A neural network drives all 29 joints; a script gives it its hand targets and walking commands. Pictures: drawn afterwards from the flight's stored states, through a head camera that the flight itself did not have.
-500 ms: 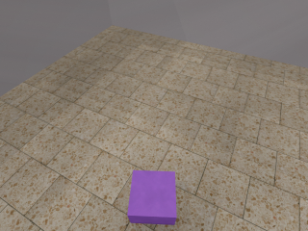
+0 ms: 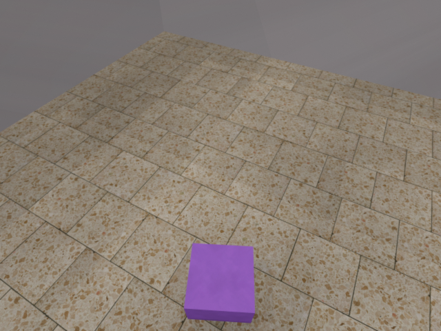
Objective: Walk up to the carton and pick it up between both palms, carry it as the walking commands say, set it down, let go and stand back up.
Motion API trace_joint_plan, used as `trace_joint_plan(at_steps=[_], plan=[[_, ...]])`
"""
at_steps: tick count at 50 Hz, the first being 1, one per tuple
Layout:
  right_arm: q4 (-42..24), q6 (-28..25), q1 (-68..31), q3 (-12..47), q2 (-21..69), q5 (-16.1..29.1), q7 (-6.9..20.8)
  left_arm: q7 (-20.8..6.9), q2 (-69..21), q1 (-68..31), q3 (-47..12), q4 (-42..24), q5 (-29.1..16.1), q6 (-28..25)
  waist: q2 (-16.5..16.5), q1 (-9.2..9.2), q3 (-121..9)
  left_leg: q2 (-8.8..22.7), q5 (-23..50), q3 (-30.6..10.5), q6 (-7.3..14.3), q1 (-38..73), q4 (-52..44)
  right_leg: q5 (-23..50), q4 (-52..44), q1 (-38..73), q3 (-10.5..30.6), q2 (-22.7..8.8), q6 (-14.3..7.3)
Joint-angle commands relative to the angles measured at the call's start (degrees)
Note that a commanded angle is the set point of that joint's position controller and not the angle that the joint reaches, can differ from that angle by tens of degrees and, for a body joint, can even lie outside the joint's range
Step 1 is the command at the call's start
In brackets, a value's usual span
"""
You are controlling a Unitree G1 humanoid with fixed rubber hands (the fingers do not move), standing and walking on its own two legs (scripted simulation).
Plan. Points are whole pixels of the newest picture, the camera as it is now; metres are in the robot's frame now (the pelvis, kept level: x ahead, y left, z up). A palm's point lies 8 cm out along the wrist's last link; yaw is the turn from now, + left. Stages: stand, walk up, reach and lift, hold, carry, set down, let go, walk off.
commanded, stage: stand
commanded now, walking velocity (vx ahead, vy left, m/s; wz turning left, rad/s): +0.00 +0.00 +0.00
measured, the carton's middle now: (221, 282) +0.44 +0.00 -0.70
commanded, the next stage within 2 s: reach and lift in 0.10 s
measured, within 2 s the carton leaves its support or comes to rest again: neither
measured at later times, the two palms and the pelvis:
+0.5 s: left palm out of the picture +0.14 +0.22 -0.15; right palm out of the picture +0.13 -0.22 -0.14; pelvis -0.02 +0.00 -0.03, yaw +1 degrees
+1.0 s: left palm (123, 299) +0.24 +0.23 -0.18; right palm (321, 302) +0.22 -0.22 -0.18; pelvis -0.09 -0.01 -0.09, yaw +1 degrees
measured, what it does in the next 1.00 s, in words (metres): lowers itself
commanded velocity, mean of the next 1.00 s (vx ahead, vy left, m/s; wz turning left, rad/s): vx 0.00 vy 0.00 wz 0.00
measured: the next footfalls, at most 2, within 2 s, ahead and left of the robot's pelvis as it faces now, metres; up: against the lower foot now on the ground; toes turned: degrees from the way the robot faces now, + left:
none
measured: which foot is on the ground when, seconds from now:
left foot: down 0.00-1.00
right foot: down 0.00-1.00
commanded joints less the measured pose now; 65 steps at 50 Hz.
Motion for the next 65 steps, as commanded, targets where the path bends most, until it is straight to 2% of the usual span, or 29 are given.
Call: trace_joint_plan(at_steps=[1,5,6,7,8,9,10,12,13,15,18,20,22,24,27,30,33,35,38,44,50,58,65], plan=[[-0.86,-0.28,4.02,-0.90,-5.32,0.02,-0.17,0.19,4.72,3.19,0.71,-1.03,-0.01,-0.28,0.29,-0.04,0.95,5.30,10.52,-4.44,0.88,-0.25,-3.25,8.27,-3.10,-1.93,3.32,-4.19,-0.72],[-0.95,-0.30,4.10,-0.91,-5.40,0.05,-0.18,0.23,4.78,3.46,0.72,-1.05,-0.02,-0.26,0.27,-0.02,0.96,5.23,10.51,-4.46,0.93,-0.46,-3.12,8.21,-3.00,-1.94,3.21,-4.22,-0.66],[-35.15,1.17,-44.37,2.61,-10.71,2.42,0.29,-0.11,8.82,-43.96,-4.55,-41.53,-5.56,2.69,2.00,0.96,-11.28,-1.52,-2.45,0.06,1.43,-12.03,7.51,-7.24,5.76,-19.11,0.70,2.38,-3.81],[-26.40,7.36,-30.17,1.51,-6.93,4.25,0.21,0.91,7.74,-28.35,0.21,-26.47,-3.25,8.75,-2.83,3.35,-9.80,-0.02,-8.14,0.04,1.42,-10.95,10.58,-12.14,6.00,-25.39,0.61,1.61,-3.03],[-25.48,12.49,-25.86,0.99,-9.02,5.60,0.50,0.66,8.82,-24.32,-3.09,-27.18,-4.19,13.57,-0.87,1.61,-9.72,-0.76,-9.98,0.69,1.34,-11.50,10.05,-14.14,5.92,-24.97,-1.42,1.41,-4.03],[-24.22,18.01,-21.72,1.21,-10.09,6.05,1.19,0.46,8.66,-20.54,-4.28,-26.54,-4.66,19.27,-0.94,1.17,-8.03,-1.03,-9.29,0.79,1.47,-13.50,9.61,-12.82,6.07,-26.32,-2.05,0.81,-4.18],[-23.84,23.41,-19.09,1.73,-10.39,6.48,1.06,0.14,8.11,-16.20,-4.30,-24.10,-5.28,24.92,-1.94,1.36,-6.04,-1.72,-7.94,0.16,2.55,-13.24,10.08,-12.23,7.74,-27.03,-2.09,1.15,-3.85],[-21.66,33.39,-11.38,0.26,-9.44,4.17,1.40,-0.65,7.73,-9.26,-3.50,-23.38,-4.89,34.18,0.33,0.23,-8.45,-1.61,-2.35,-2.74,2.53,-12.00,11.33,-6.28,10.03,-25.94,0.37,1.63,-4.32],[-21.75,36.47,-9.84,0.26,-8.33,4.05,1.57,-1.01,7.69,-7.98,-3.13,-24.24,-4.45,36.91,0.98,-0.24,-10.98,-1.82,3.13,-3.67,2.55,-9.80,12.05,-1.38,10.94,-24.44,1.01,2.15,-4.36],[-23.30,38.72,-8.99,0.19,-5.12,4.20,1.86,-1.83,7.67,-6.83,-3.01,-26.63,-3.36,38.71,0.28,-1.18,-13.54,-2.38,12.28,-4.94,2.33,-6.88,13.71,7.55,11.99,-22.63,1.66,2.92,-3.70],[-28.20,35.23,-9.36,-2.35,-3.58,0.66,3.19,-2.65,6.97,-8.19,-2.26,-33.05,-1.06,35.30,1.40,-1.95,-14.80,-2.73,20.62,-6.64,1.47,-6.70,14.40,17.42,13.04,-25.29,0.83,3.96,-3.42],[-33.28,32.05,-12.89,-3.49,-4.33,-1.03,3.81,-3.10,5.87,-11.07,-1.04,-37.73,-0.08,32.54,1.67,-1.82,-17.88,-2.47,23.00,-6.85,0.56,-7.83,16.70,19.81,14.50,-27.76,0.65,3.96,-2.95],[-37.20,29.01,-15.72,-4.30,-4.54,-2.18,3.96,-3.61,5.77,-13.19,0.80,-39.91,0.47,29.78,1.27,-1.62,-20.38,-2.36,22.12,-6.51,-0.12,-10.80,19.65,19.31,16.75,-29.63,0.78,3.84,-2.42],[-38.66,26.66,-16.90,-4.93,-3.88,-2.38,3.85,-4.13,6.33,-14.71,2.55,-39.47,0.90,27.38,0.81,-1.59,-21.58,-2.41,18.67,-5.91,-0.47,-14.69,22.54,16.77,19.66,-31.21,0.85,3.84,-1.84],[-39.94,24.38,-16.34,-5.73,-4.16,-1.06,3.52,-4.60,6.91,-15.92,3.33,-39.73,0.82,24.73,1.40,-1.14,-26.42,-2.91,17.38,-5.45,-0.32,-16.32,25.88,15.24,23.82,-32.86,0.59,4.16,-1.46],[-40.05,24.50,-17.48,-5.27,-3.62,0.38,3.05,-5.02,7.14,-18.43,3.68,-39.56,0.25,24.68,2.34,-0.94,-27.14,-3.09,12.06,-5.05,-0.08,-18.22,27.65,10.02,25.72,-35.66,0.61,3.98,-1.13],[-40.42,25.49,-20.18,-4.75,-3.23,1.64,2.44,-5.54,7.99,-21.44,4.65,-39.14,0.25,25.67,1.98,-0.40,-24.28,-3.15,3.48,-4.24,0.16,-21.24,27.92,1.89,25.84,-36.79,0.66,3.64,-0.67],[-39.96,26.06,-23.77,-4.97,-2.94,1.96,1.91,-6.01,8.94,-25.28,5.39,-37.95,0.50,26.16,1.38,-0.29,-21.58,-3.08,-2.95,-3.77,0.29,-23.77,28.14,-4.38,25.72,-37.65,0.89,3.35,-0.37],[-39.14,26.59,-29.81,-5.68,-2.81,2.42,0.99,-6.72,10.40,-32.11,6.10,-36.31,0.45,26.46,0.90,-0.32,-19.68,-2.95,-8.26,-3.56,0.58,-25.91,29.28,-10.20,26.00,-38.43,1.12,3.00,0.02],[-35.86,26.93,-41.40,-7.42,-3.14,2.35,-0.85,-7.29,11.90,-44.26,6.85,-31.59,-0.19,26.34,0.79,-0.77,-19.31,-2.55,-12.29,-3.49,0.49,-28.71,31.35,-13.97,27.47,-38.93,1.11,3.07,0.56],[-30.67,24.60,-51.04,-9.30,-4.49,2.71,-1.65,-6.36,13.65,-54.99,7.75,-26.23,-1.17,23.82,1.81,-1.03,-22.68,-2.17,-10.08,-3.91,0.22,-31.30,32.57,-10.69,29.77,-42.26,0.85,3.52,0.59],[-24.71,18.04,-61.63,-11.56,-6.49,4.23,-1.70,-4.97,15.24,-66.98,8.81,-19.39,-3.27,17.79,2.69,-1.38,-38.87,-2.64,0.88,-4.57,0.00,-34.61,35.54,-0.74,33.29,-48.49,0.51,4.45,0.54],[-22.08,14.04,-71.30,-13.96,-9.75,4.16,-0.93,-4.16,17.46,-76.15,10.37,-16.10,-3.13,14.15,3.38,-1.62,-49.01,-2.60,4.98,-5.47,0.23,-33.58,36.41,0.66,34.93,-55.12,-0.37,5.00,0.50]])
